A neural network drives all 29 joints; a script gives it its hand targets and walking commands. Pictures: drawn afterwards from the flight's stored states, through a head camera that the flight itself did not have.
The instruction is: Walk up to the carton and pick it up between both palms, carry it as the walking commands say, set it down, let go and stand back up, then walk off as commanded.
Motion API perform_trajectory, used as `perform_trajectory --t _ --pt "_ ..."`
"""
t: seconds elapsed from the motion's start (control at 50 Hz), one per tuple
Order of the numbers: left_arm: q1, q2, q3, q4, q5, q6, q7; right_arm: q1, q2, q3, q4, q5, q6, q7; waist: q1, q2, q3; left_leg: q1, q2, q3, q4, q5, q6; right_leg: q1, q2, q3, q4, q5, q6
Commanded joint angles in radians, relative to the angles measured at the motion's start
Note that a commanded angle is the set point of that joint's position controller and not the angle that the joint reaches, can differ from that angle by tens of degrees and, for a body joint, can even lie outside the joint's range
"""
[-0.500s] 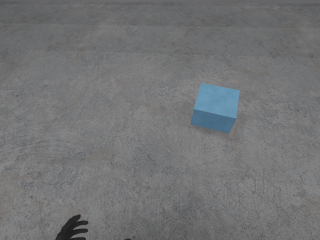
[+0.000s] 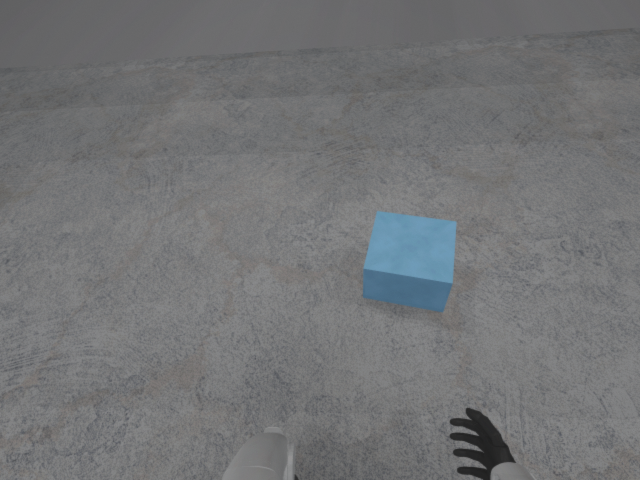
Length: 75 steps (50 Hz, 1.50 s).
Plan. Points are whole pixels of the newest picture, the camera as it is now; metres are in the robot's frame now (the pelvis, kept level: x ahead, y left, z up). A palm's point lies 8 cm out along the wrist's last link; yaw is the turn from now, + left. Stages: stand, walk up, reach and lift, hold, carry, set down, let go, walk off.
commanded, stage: walk up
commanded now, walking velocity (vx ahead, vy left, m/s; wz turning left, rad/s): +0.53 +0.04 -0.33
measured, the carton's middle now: (409, 260) +0.94 -0.18 -0.68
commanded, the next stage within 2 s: none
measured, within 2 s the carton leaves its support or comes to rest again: neither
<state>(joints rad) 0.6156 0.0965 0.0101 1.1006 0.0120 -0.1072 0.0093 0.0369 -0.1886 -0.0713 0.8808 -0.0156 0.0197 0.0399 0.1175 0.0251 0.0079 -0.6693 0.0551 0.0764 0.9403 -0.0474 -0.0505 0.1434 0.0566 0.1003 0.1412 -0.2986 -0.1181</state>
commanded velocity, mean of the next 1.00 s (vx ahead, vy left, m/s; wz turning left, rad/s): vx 0.37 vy -0.02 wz -0.12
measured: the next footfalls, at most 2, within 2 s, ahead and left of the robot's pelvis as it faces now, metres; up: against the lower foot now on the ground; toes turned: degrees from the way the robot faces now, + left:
left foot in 0.18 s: +0.26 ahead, +0.11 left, +0.00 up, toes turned +5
right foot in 0.70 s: +0.44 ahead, -0.20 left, +0.00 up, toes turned -13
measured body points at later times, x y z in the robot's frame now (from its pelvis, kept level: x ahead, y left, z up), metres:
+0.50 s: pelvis +0.24 +0.00 +0.00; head +0.28 +0.02 +0.45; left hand +0.42 +0.22 -0.13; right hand +0.16 -0.23 -0.13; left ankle +0.22 +0.10 -0.74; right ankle +0.35 -0.19 -0.67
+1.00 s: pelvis +0.40 -0.08 +0.01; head +0.41 -0.12 +0.46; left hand +0.42 +0.18 -0.12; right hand +0.47 -0.34 -0.15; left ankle +0.44 +0.08 -0.65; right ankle +0.40 -0.19 -0.74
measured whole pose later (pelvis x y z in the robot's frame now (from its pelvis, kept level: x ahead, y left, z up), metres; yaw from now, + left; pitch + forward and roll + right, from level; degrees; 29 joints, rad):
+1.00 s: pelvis +0.40 -0.08 +0.01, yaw -8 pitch -1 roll +3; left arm 0.33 0.19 0.04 1.04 0.03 -0.07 0.02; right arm 0.13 -0.24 -0.09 0.98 -0.03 0.03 0.01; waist 0.05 0.04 0.05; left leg -0.52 0.09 0.05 1.07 -0.25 -0.04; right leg -0.15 -0.07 -0.08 0.33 -0.15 -0.01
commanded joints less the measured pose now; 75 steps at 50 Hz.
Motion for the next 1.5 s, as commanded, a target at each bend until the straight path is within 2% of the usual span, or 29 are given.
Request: perform_trajectory --t 0.0,0.06,0.08,0.1,0.12,0.14,0.18,0.26,0.32,0.42,0.54,0.6,0.62,0.64,0.66,0.7,0.74,0.8,0.88,0.96,1.08,1.12,1.16,1.18,1.22,1.28,1.32,1.38,1.48 --pt "0.105 0.183 0.050 -0.015 0.007 0.001 0.020 -0.242 -0.060 0.002 -0.155 0.009 -0.052 -0.016 -0.015 -0.167 0.144 -0.107 -0.036 0.048 -0.238 -0.053 0.041 0.089 -0.273 0.095 0.138 1.083 0.042" --pt "0.019 0.208 0.055 -0.041 -0.004 0.005 0.025 -0.099 -0.057 0.004 -0.106 0.008 -0.067 -0.033 -0.096 -0.189 0.041 0.210 -0.113 0.125 -0.360 -0.121 0.077 0.006 -0.236 0.016 0.303 1.415 0.052" --pt "-0.002 0.212 0.056 -0.051 -0.012 0.001 0.029 0.014 -0.076 -0.004 -0.069 0.008 -0.075 -0.043 -0.139 -0.179 -0.033 0.392 -0.117 0.128 -0.381 -0.094 0.092 -0.047 -0.227 0.014 0.410 1.436 0.059" --pt "-0.038 0.203 0.053 -0.071 -0.027 -0.005 0.030 0.178 -0.115 -0.024 -0.019 0.006 -0.087 -0.050 -0.220 -0.131 -0.134 0.684 -0.045 0.058 -0.413 -0.005 0.135 -0.212 -0.214 0.022 0.594 1.304 0.081" --pt "-0.031 0.167 0.042 -0.108 -0.047 -0.012 0.026 0.340 -0.200 -0.051 0.016 0.000 -0.094 -0.057 -0.275 0.016 -0.303 1.047 0.202 -0.235 -0.384 0.129 0.241 -0.483 -0.147 0.043 0.890 0.785 0.112" --pt "-0.014 0.127 0.023 -0.119 -0.051 -0.007 0.027 0.407 -0.253 -0.060 0.043 0.000 -0.094 -0.051 -0.259 0.224 -0.404 1.229 0.443 -0.550 -0.438 0.437 0.366 -0.692 -0.017 0.020 1.217 -0.282 0.129" --pt "-0.103 0.144 0.054 -0.108 -0.002 0.006 0.016 0.334 -0.209 -0.042 0.024 -0.008 -0.098 -0.051 -0.190 -0.022 -0.162 0.868 0.419 -0.447 -0.552 0.276 0.236 -0.716 -0.120 0.030 1.220 -0.147 0.100" --pt "-0.196 0.058 0.038 -0.127 0.012 0.054 -0.022 0.213 -0.062 0.002 0.045 -0.019 -0.120 -0.055 -0.138 0.014 0.066 0.470 0.348 -0.344 -0.719 -0.055 0.269 -0.682 -0.168 0.002 1.196 -0.004 0.114" --pt "-0.231 0.075 0.053 -0.145 0.022 0.087 -0.037 0.269 -0.081 0.013 0.081 -0.002 -0.126 -0.059 -0.102 -0.090 0.139 0.354 0.355 -0.246 -0.767 0.077 0.237 -0.683 -0.178 -0.009 1.092 0.032 0.139" --pt "-0.422 0.094 0.034 -0.240 0.001 0.105 -0.081 0.239 -0.128 -0.001 0.079 -0.018 -0.123 -0.042 -0.099 0.124 0.153 0.346 0.170 0.045 -0.784 0.180 0.105 -0.626 -0.169 -0.153 0.644 0.270 0.150" --pt "-0.550 0.136 0.023 -0.245 0.007 0.098 -0.083 0.408 -0.168 -0.022 0.105 -0.002 -0.105 -0.039 -0.203 0.123 0.041 0.635 0.237 0.021 -0.663 0.367 0.108 -0.581 -0.127 -0.216 0.444 0.239 0.132" --pt "-0.495 0.154 0.025 -0.220 0.010 0.075 -0.049 0.408 -0.173 -0.029 0.110 0.000 -0.093 -0.039 -0.173 0.138 -0.043 0.670 0.207 0.048 -0.467 0.448 0.104 -0.419 -0.083 -0.233 0.296 0.174 0.101" --pt "-0.372 0.182 0.036 -0.184 0.019 0.054 -0.034 0.399 -0.139 -0.023 0.114 0.007 -0.087 -0.036 -0.109 0.077 -0.129 0.552 0.132 0.081 -0.287 0.253 0.082 -0.179 -0.131 -0.196 0.234 0.325 0.080" --pt "-0.221 0.273 0.067 -0.151 0.026 0.041 -0.019 0.408 -0.075 -0.012 0.086 0.023 -0.089 -0.036 -0.043 -0.155 -0.279 0.291 0.054 0.084 -0.026 -0.266 0.042 0.141 -0.380 0.056 0.279 0.623 0.005" --pt "-0.127 0.349 0.095 -0.146 0.023 0.042 -0.006 0.428 -0.041 -0.007 0.079 0.031 -0.088 -0.048 -0.014 -0.303 -0.354 0.136 0.016 0.006 0.203 -0.597 0.035 0.273 -0.544 0.259 0.292 0.924 -0.080" --pt "-0.199 0.294 0.085 -0.143 0.015 0.032 0.011 0.367 -0.049 -0.015 0.089 0.007 -0.073 -0.051 -0.034 -0.115 -0.224 0.089 0.081 -0.076 0.281 -0.485 0.032 0.114 -0.511 0.128 0.264 1.009 -0.074" --pt "-0.277 0.247 0.064 -0.164 -0.001 0.022 0.014 0.370 -0.052 -0.022 0.123 -0.019 -0.050 -0.046 -0.085 -0.015 -0.138 0.109 0.093 -0.078 0.271 -0.378 0.030 -0.064 -0.470 0.079 0.210 0.895 -0.007" --pt "-0.244 0.240 0.065 -0.130 0.008 0.021 0.023 0.345 -0.050 -0.028 0.120 -0.015 -0.025 -0.041 -0.085 -0.120 -0.088 0.146 0.080 -0.074 0.221 -0.314 0.028 -0.142 -0.417 0.040 0.176 0.824 0.014" --pt "-0.249 0.198 0.050 -0.095 0.016 0.024 0.013 0.301 -0.037 -0.014 0.122 -0.019 0.013 -0.028 -0.110 -0.215 0.035 0.158 0.060 -0.046 0.163 -0.211 0.009 -0.301 -0.369 0.015 0.062 0.491 0.016" --pt "-0.294 0.213 0.046 -0.099 0.013 0.033 0.004 0.195 -0.057 -0.007 0.099 -0.005 0.030 -0.011 -0.116 -0.254 0.118 0.113 0.051 -0.039 0.059 -0.093 -0.007 -0.341 -0.344 -0.044 -0.027 0.168 0.046" --pt "-0.251 0.213 0.050 -0.056 0.020 0.044 0.001 0.067 -0.025 0.020 0.039 -0.005 -0.016 -0.015 -0.094 -0.301 0.101 0.332 0.021 0.007 -0.379 -0.145 -0.012 -0.347 -0.286 -0.099 0.012 0.035 0.034" --pt "-0.240 0.226 0.050 -0.047 0.006 0.056 0.006 0.211 -0.067 0.009 0.101 -0.004 -0.038 -0.043 -0.155 -0.119 0.023 0.533 0.000 0.009 -0.558 0.048 0.020 -0.353 -0.239 -0.158 0.241 0.337 0.080" --pt "-0.141 0.136 0.030 -0.055 -0.018 0.069 0.006 0.293 -0.169 -0.006 0.126 0.004 -0.064 -0.059 -0.145 0.260 -0.097 0.617 0.273 -0.239 -0.605 0.520 0.105 -0.410 -0.119 -0.189 0.419 -0.146 0.150" --pt "-0.167 0.136 0.030 -0.057 -0.019 0.088 0.010 0.241 -0.159 -0.001 0.113 0.008 -0.064 -0.061 -0.133 0.275 -0.097 0.525 0.301 -0.276 -0.646 0.415 0.156 -0.381 -0.119 -0.133 0.515 -0.265 0.155" --pt "-0.154 0.142 0.051 -0.027 0.001 0.118 0.009 0.200 -0.142 0.004 0.090 -0.001 -0.059 -0.063 -0.106 0.107 -0.034 0.424 0.310 -0.241 -0.681 0.095 0.151 -0.397 -0.116 -0.128 0.636 -0.223 0.141" --pt "-0.164 0.154 0.048 -0.027 0.023 0.137 0.014 0.144 -0.119 -0.002 0.070 -0.008 -0.064 -0.069 -0.110 0.206 -0.070 0.513 0.277 -0.221 -0.643 0.180 0.160 -0.521 -0.131 -0.120 0.713 -0.178 0.152" --pt "-0.235 0.232 0.095 -0.088 0.040 0.164 0.000 0.316 -0.224 -0.044 0.111 -0.002 -0.036 -0.101 -0.162 0.139 -0.115 0.567 0.408 -0.324 -0.607 0.278 0.211 -0.657 -0.128 -0.082 0.969 -0.190 0.165" --pt "-0.291 0.184 0.084 -0.117 0.036 0.169 -0.007 0.260 -0.164 -0.018 0.102 -0.015 -0.024 -0.110 -0.143 0.130 -0.090 0.499 0.345 -0.257 -0.633 0.121 0.223 -0.680 -0.124 -0.037 0.998 -0.140 0.168" --pt "-0.315 0.130 0.070 -0.134 0.016 0.178 -0.011 0.231 -0.150 -0.011 0.113 -0.029 -0.012 -0.099 -0.140 0.180 -0.033 0.347 0.274 -0.213 -0.710 -0.211 0.203 -0.562 -0.093 -0.118 0.722 -0.126 0.176"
